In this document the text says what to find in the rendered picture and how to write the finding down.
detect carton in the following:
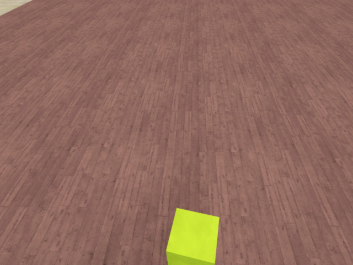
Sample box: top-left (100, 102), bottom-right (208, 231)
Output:
top-left (166, 208), bottom-right (220, 265)

